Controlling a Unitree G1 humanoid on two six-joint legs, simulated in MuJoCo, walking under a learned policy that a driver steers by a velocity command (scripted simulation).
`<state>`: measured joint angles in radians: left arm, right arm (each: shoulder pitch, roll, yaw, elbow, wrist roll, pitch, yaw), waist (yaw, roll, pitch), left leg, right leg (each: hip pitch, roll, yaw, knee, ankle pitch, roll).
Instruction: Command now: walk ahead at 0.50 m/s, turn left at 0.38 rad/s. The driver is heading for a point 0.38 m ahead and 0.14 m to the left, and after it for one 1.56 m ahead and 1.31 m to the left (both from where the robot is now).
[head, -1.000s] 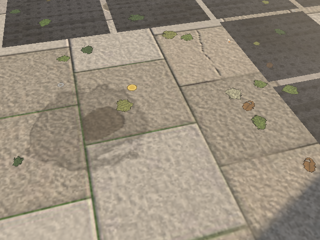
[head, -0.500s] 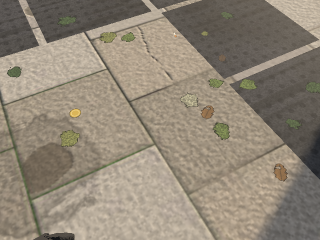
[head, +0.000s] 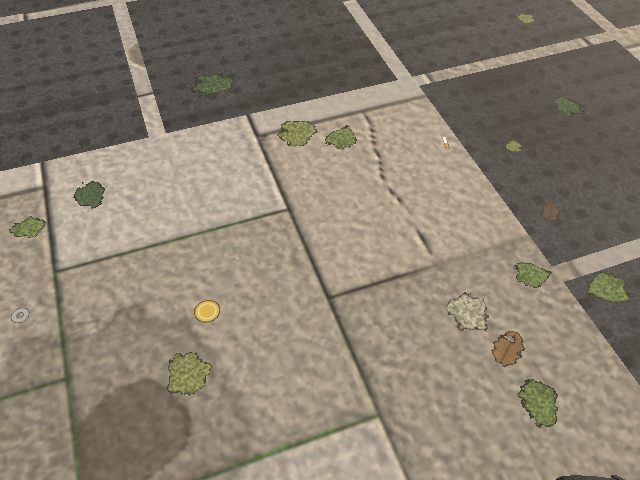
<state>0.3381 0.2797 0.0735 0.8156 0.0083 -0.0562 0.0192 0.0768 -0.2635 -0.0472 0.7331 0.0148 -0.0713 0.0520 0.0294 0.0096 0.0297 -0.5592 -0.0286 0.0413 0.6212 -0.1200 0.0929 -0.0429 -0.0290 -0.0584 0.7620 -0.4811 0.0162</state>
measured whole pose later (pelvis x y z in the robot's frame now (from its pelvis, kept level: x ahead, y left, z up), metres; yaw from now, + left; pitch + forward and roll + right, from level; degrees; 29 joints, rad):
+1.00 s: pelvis +0.52 +0.13 +0.00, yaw +35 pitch +2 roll -1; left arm 0.33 0.31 0.08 0.85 -0.01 -0.05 0.01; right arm 0.07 -0.28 -0.06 0.57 0.02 -0.02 0.05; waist 0.06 0.02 0.05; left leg -0.53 -0.01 0.04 0.63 -0.15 0.10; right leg -0.02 -0.10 -0.19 0.66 -0.50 0.05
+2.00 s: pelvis +0.86 +0.52 +0.01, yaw +67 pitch +2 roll -1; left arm 0.35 0.31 0.06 0.89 -0.01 -0.06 0.00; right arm 0.06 -0.27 -0.05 0.58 0.01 -0.03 0.03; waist 0.07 0.01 0.06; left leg -0.50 -0.01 0.03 0.61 -0.15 0.08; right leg -0.06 -0.10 -0.14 0.72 -0.47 0.03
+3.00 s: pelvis +1.13 +1.04 +0.01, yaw +45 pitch +3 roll +0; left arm 0.38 0.31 0.08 0.75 -0.02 -0.02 0.01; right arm 0.05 -0.27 -0.04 0.66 -0.01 -0.12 0.01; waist 0.07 -0.02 0.00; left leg -0.45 -0.03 -0.05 0.50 -0.09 0.01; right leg -0.14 0.10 0.24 0.66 -0.48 -0.05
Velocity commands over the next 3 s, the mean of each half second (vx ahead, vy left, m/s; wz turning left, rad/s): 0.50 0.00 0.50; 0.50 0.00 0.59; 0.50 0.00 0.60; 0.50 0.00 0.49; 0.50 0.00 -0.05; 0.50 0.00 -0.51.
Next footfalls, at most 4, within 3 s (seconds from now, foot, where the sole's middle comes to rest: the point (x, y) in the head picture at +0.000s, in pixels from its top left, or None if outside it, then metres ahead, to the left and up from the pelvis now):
0.46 right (383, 478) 0.45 -0.08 -0.75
0.98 left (207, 405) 0.59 0.28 -0.75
1.44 right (216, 273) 0.93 0.31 -0.75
1.96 left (49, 304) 0.82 0.69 -0.75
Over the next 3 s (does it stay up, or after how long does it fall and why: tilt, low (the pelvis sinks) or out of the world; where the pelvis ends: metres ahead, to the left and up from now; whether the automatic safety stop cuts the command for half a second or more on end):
stays up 1.13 1.04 0.01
